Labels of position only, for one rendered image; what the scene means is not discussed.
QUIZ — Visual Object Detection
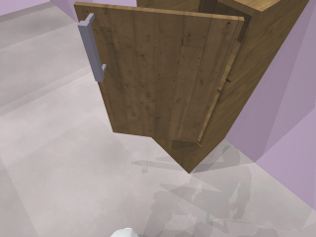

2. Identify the handle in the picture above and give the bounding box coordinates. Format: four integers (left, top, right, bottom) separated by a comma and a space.
77, 13, 107, 82

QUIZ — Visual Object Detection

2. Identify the cupboard door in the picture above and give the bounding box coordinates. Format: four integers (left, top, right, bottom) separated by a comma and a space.
73, 1, 245, 143

